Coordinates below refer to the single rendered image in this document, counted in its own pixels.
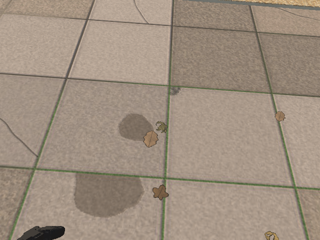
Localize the left robot hand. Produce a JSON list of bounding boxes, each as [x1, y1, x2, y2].
[[17, 226, 65, 240]]

